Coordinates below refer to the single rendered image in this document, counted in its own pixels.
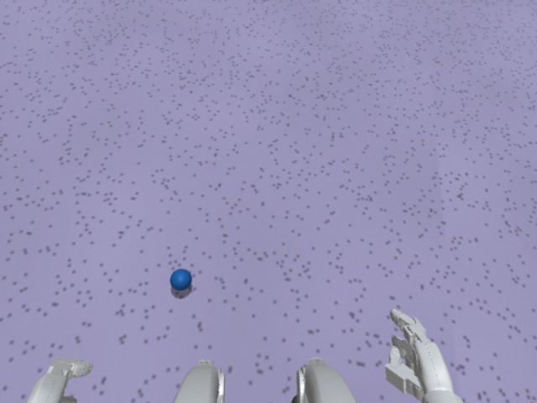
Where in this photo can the right robot hand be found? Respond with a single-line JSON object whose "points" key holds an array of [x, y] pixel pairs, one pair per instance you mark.
{"points": [[425, 368]]}

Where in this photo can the left robot hand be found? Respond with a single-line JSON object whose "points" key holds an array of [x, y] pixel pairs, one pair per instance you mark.
{"points": [[50, 388]]}

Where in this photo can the ball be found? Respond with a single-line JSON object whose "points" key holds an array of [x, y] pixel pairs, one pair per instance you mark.
{"points": [[180, 279]]}

